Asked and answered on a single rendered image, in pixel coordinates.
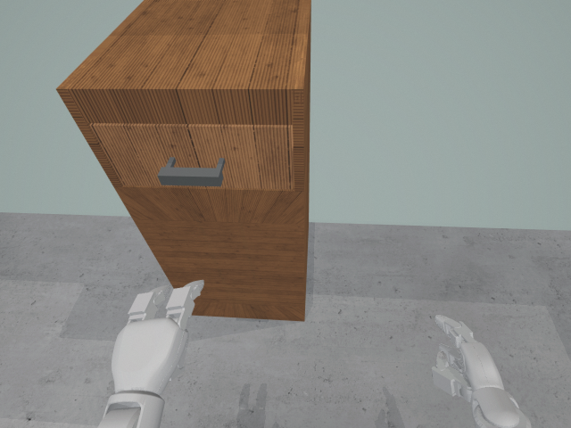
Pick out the handle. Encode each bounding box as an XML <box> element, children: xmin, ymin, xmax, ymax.
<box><xmin>157</xmin><ymin>157</ymin><xmax>225</xmax><ymax>186</ymax></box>

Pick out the cabinet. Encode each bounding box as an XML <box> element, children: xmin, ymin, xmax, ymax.
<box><xmin>56</xmin><ymin>0</ymin><xmax>311</xmax><ymax>321</ymax></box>

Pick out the left robot hand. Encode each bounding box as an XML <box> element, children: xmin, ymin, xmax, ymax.
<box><xmin>112</xmin><ymin>280</ymin><xmax>204</xmax><ymax>396</ymax></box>

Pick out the robot left forearm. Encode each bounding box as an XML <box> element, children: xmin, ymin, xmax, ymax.
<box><xmin>97</xmin><ymin>390</ymin><xmax>165</xmax><ymax>428</ymax></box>

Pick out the robot right forearm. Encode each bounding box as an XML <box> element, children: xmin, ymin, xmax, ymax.
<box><xmin>470</xmin><ymin>387</ymin><xmax>531</xmax><ymax>428</ymax></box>

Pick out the right robot hand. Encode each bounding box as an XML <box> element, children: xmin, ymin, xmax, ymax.
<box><xmin>432</xmin><ymin>315</ymin><xmax>504</xmax><ymax>402</ymax></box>

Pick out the drawer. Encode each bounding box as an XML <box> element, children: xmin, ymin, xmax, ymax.
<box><xmin>90</xmin><ymin>123</ymin><xmax>294</xmax><ymax>189</ymax></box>

